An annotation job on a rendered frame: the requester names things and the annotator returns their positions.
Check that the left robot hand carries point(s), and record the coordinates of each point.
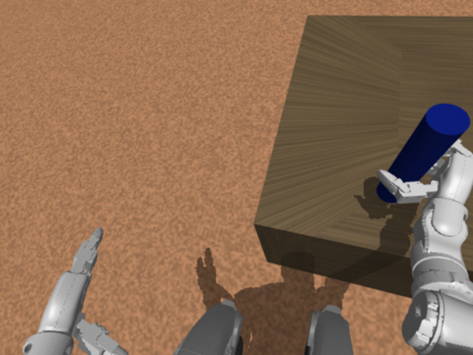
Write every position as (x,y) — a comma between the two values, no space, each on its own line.
(63,310)

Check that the can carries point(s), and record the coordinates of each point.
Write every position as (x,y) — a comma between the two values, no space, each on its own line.
(438,130)

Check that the right robot arm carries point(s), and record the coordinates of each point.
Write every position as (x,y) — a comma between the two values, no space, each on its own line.
(440,318)

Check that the left robot arm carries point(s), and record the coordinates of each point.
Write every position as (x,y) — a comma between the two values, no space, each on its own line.
(49,343)

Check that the right robot hand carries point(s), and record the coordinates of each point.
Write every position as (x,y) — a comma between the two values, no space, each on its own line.
(452,179)

